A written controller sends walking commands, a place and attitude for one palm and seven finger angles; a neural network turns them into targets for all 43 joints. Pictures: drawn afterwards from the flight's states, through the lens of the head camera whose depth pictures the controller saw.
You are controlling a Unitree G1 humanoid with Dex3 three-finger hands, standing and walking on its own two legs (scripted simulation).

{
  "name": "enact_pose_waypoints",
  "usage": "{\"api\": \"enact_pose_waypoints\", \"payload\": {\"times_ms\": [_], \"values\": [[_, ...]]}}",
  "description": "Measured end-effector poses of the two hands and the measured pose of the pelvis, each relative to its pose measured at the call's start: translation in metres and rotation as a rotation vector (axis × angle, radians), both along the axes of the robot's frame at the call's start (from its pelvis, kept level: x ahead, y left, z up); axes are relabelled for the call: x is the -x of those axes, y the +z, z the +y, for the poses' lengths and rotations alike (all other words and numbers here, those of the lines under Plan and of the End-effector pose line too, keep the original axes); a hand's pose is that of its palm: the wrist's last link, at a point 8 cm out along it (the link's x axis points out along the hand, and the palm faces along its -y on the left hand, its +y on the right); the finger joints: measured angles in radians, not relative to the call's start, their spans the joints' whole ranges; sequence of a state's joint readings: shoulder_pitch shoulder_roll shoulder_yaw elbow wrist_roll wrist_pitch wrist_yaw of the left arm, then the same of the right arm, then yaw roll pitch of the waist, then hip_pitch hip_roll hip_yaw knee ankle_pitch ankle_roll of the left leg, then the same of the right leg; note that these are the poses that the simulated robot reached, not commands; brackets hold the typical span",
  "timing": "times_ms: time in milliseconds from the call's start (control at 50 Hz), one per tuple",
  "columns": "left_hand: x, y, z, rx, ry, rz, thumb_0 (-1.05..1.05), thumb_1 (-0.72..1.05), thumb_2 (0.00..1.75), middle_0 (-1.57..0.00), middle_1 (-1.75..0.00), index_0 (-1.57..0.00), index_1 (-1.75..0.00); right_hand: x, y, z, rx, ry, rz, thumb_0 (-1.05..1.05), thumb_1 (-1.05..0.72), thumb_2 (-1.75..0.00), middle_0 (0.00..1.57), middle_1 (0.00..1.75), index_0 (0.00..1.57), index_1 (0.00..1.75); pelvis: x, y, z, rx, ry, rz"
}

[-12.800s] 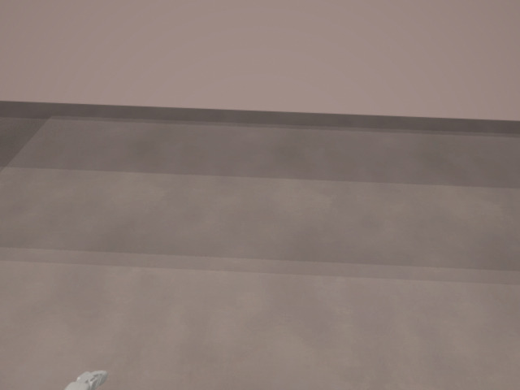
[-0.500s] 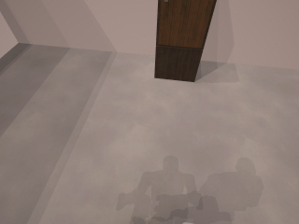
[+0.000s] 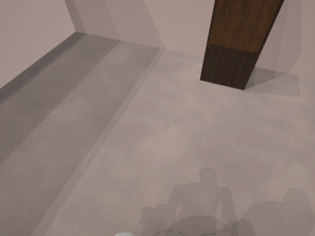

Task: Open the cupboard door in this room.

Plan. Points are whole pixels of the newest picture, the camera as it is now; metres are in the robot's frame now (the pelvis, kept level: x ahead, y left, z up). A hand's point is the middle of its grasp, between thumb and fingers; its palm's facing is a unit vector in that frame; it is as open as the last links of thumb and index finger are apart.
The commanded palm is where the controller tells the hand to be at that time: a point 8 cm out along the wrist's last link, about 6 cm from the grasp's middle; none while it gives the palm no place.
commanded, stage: turn or walk to find it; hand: left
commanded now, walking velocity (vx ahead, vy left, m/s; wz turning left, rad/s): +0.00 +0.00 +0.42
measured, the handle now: out of the picture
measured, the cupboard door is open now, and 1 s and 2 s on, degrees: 0 0 0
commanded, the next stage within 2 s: stand and wait in 0.22 s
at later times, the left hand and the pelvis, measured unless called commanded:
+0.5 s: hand out of the picture +0.02 +0.23 -0.16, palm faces +0.16 -0.95 -0.27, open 7.4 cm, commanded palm none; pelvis -0.02 +0.02 +0.00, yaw +7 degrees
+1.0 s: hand out of the picture -0.06 +0.19 -0.17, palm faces +0.11 -0.97 -0.20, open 7.4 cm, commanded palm none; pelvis -0.05 +0.01 +0.00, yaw +0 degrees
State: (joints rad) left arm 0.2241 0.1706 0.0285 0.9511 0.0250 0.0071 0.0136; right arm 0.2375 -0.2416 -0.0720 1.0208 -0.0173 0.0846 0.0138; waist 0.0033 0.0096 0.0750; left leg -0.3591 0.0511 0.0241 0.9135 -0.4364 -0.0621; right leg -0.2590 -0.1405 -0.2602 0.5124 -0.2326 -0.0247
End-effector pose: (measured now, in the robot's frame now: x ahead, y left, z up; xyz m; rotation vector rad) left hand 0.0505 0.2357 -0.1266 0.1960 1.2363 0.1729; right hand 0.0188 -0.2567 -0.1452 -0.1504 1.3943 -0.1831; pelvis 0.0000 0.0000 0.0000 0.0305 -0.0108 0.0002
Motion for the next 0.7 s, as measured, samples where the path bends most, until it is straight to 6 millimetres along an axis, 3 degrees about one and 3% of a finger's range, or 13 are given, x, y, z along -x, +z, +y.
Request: {"api": "enact_pose_waypoints", "payload": {"times_ms": [120, 180, 340, 440, 540, 620, 700], "values": [[0.048, -0.030, 0.038, 0.030, 0.103, 0.067, 0.01, 0.90, 0.90, -0.21, -0.30, -0.20, -0.30, -0.044, 0.005, 0.031, 0.044, 0.105, -0.126, 0.00, -0.91, -0.90, 0.20, 0.30, 0.19, 0.30, 0.011, -0.015, 0.026, 0.032, 0.060, 0.003], [0.064, -0.033, 0.054, 0.026, 0.135, 0.108, 0.01, 0.91, 0.90, -0.20, -0.30, -0.20, -0.30, -0.056, 0.014, 0.049, 0.046, 0.139, -0.175, 0.00, -0.90, -0.90, 0.20, 0.30, 0.19, 0.30, 0.013, -0.012, 0.033, 0.028, 0.068, -0.005], [0.062, -0.010, 0.070, -0.002, 0.177, 0.047, 0.01, 0.91, 0.90, -0.20, -0.30, -0.20, -0.30, -0.065, 0.020, 0.073, 0.012, 0.193, -0.198, 0.00, -0.90, -0.90, 0.20, 0.30, 0.20, 0.30, 0.017, 0.001, 0.040, 0.031, 0.117, -0.004], [0.053, -0.004, 0.059, -0.024, 0.163, 0.020, 0.01, 0.91, 0.90, -0.20, -0.30, -0.20, -0.30, -0.057, 0.009, 0.069, -0.020, 0.180, -0.191, 0.00, -0.90, -0.90, 0.20, 0.30, 0.20, 0.30, 0.019, 0.000, 0.031, 0.011, 0.126, -0.010], [0.046, -0.002, 0.029, -0.038, 0.135, -0.010, 0.01, 0.91, 0.90, -0.20, -0.30, -0.20, -0.30, -0.039, -0.013, 0.050, -0.061, 0.147, -0.149, 0.00, -0.90, -0.90, 0.20, 0.30, 0.20, 0.30, 0.020, -0.008, 0.011, -0.014, 0.119, -0.019], [0.055, 0.002, -0.002, -0.015, 0.124, -0.006, 0.01, 0.91, 0.90, -0.20, -0.30, -0.20, -0.30, -0.020, -0.019, 0.036, -0.077, 0.125, -0.092, 0.00, -0.91, -0.90, 0.20, 0.30, 0.20, 0.30, 0.020, -0.004, -0.001, -0.002, 0.128, -0.030], [0.071, 0.003, -0.013, -0.008, 0.141, 0.039, 0.01, 0.94, 0.90, -0.20, -0.30, -0.20, -0.30, -0.001, -0.012, 0.022, -0.066, 0.107, -0.042, 0.00, -0.91, -0.90, 0.20, 0.30, 0.19, 0.30, 0.024, 0.002, -0.012, -0.012, 0.100, -0.021]]}}
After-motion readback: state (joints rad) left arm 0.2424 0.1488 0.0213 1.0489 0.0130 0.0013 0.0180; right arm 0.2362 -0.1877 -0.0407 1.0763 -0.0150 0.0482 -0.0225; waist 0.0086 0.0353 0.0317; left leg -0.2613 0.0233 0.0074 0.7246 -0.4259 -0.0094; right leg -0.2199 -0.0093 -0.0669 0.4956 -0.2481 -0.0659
